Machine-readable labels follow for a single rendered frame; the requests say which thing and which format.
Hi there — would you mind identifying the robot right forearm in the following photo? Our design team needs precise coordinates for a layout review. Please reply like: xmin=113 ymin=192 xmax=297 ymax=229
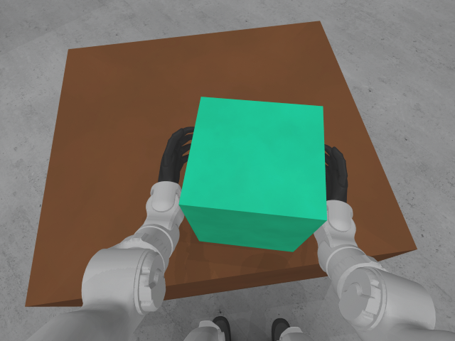
xmin=314 ymin=200 xmax=436 ymax=326

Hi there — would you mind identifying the robot left foot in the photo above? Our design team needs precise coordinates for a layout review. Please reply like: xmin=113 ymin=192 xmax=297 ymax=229
xmin=213 ymin=316 xmax=231 ymax=341

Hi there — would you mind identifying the right robot upper arm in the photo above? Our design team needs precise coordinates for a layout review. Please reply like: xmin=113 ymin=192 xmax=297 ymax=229
xmin=338 ymin=266 xmax=455 ymax=341

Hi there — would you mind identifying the left robot hand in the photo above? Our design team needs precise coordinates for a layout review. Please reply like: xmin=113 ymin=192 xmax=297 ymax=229
xmin=158 ymin=126 xmax=195 ymax=183

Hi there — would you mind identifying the left robot upper arm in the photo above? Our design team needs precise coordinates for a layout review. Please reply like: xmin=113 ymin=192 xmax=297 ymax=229
xmin=27 ymin=249 xmax=166 ymax=341

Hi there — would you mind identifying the right robot hand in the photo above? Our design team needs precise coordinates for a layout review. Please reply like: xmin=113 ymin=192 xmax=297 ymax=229
xmin=324 ymin=144 xmax=348 ymax=203

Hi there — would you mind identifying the pedestal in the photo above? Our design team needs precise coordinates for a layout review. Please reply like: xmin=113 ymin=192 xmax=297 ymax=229
xmin=25 ymin=21 xmax=417 ymax=307

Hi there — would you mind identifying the robot left forearm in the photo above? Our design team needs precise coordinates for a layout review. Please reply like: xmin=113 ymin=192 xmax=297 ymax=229
xmin=82 ymin=181 xmax=184 ymax=302

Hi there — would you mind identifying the robot left thigh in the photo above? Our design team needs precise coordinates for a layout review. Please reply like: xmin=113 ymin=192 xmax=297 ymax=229
xmin=184 ymin=326 xmax=225 ymax=341

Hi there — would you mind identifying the carton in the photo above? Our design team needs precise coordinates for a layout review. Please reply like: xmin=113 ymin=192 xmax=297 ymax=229
xmin=179 ymin=97 xmax=327 ymax=252

